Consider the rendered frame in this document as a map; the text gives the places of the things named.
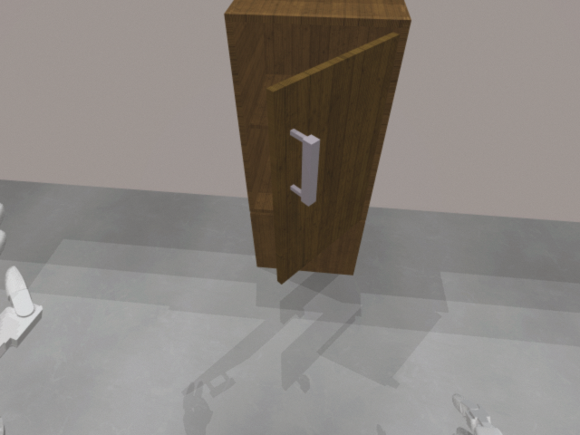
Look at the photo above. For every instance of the cupboard door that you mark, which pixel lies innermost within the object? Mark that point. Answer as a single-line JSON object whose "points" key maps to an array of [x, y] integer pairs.
{"points": [[340, 102]]}

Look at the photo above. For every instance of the robot left hand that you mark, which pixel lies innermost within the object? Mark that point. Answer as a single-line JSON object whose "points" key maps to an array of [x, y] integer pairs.
{"points": [[18, 321]]}

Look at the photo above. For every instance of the robot right hand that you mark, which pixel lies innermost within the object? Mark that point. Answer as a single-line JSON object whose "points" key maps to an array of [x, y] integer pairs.
{"points": [[476, 417]]}

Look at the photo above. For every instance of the handle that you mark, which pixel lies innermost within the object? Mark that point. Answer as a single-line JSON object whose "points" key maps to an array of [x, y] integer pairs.
{"points": [[310, 161]]}

